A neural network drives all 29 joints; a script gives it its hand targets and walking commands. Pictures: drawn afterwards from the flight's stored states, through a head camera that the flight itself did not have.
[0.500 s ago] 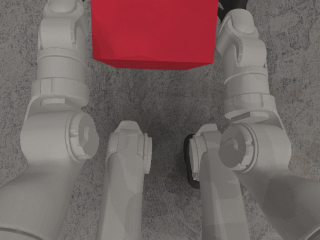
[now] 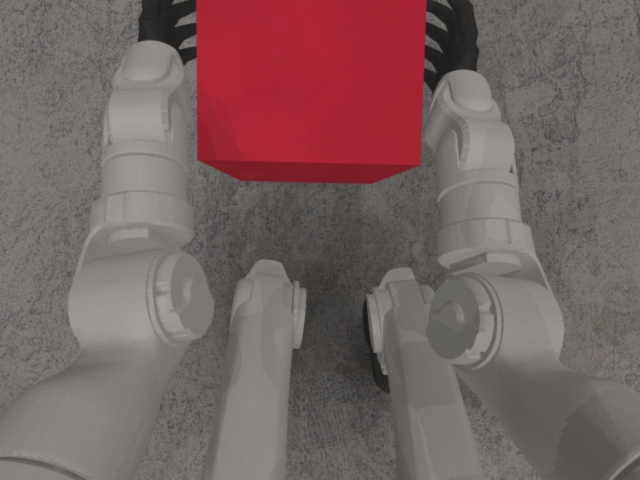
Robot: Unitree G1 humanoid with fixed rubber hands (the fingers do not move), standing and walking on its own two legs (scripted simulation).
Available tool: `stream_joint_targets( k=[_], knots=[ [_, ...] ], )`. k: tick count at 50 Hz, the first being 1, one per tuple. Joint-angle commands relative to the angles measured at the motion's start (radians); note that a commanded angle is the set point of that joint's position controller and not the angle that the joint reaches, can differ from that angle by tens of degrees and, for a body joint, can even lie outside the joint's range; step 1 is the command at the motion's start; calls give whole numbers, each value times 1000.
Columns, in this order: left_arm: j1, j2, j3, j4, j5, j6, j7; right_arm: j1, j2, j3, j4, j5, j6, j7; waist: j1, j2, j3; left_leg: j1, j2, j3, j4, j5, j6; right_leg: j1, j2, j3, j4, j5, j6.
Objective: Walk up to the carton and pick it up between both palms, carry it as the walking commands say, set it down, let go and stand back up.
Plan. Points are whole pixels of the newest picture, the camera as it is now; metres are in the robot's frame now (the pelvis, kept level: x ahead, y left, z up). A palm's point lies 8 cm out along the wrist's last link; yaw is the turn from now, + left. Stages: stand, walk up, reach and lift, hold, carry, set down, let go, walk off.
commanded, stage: reach and lift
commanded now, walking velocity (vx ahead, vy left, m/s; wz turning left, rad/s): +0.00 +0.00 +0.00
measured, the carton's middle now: (309, 86) +0.53 +0.06 -0.16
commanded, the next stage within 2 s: none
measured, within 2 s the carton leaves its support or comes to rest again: neither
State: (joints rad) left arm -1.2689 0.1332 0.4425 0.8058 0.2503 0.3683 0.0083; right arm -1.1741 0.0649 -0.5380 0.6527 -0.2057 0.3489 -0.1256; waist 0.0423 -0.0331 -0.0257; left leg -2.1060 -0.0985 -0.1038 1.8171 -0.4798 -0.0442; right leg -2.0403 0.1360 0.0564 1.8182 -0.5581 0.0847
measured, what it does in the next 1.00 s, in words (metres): rises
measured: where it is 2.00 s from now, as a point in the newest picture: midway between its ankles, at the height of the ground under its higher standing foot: (324, 351)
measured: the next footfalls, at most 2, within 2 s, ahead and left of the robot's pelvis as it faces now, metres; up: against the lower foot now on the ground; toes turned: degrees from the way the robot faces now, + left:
none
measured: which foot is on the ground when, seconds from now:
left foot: down 0.00-1.00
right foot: down 0.00-1.00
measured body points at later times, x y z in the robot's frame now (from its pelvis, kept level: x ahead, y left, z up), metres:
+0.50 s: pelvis +0.01 +0.00 +0.05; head +0.28 +0.05 +0.41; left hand +0.52 +0.21 -0.02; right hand +0.52 -0.09 -0.02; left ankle +0.11 +0.12 -0.44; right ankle +0.10 -0.13 -0.44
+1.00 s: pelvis +0.03 +0.00 +0.11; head +0.25 +0.04 +0.50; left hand +0.49 +0.20 +0.05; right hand +0.50 -0.10 +0.05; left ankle +0.11 +0.12 -0.44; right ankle +0.10 -0.13 -0.44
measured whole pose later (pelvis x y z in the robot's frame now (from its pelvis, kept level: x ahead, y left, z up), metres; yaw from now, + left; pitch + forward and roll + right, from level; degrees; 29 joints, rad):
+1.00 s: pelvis +0.03 +0.00 +0.11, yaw +2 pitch +38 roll -3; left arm -0.95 0.01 0.44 0.73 0.26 0.33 0.01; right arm -0.86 0.14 -0.50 0.59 -0.22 0.33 -0.09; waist 0.02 -0.02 -0.16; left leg -1.66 -0.11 -0.13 1.45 -0.45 -0.03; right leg -1.60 0.13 0.10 1.45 -0.51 0.07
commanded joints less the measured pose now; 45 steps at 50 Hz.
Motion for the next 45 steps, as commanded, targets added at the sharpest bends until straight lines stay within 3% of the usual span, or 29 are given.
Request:
stream_joint_targets(
  k=[1, 18, 45],
  knots=[
    [-516, -1041, -414, 50, -143, -4, -254, -724, 933, 512, 20, 128, -15, 229, 21, 56, -1124, 753, -41, 165, -179, 267, 17, 457, 63, -161, -175, 195, -31],
    [-414, -1128, -461, 25, -145, -5, -238, -606, 989, 558, 9, 135, -12, 254, 6, 86, -1126, 906, -52, 148, -286, 313, 3, 533, 68, -150, -277, 229, -34],
    [-232, -1191, -483, 15, -124, -35, -227, -402, 1042, 600, -1, 116, -37, 262, -8, 73, -1037, 1082, -54, 123, -489, 308, 7, 744, 65, -111, -495, 249, -32]
  ],
)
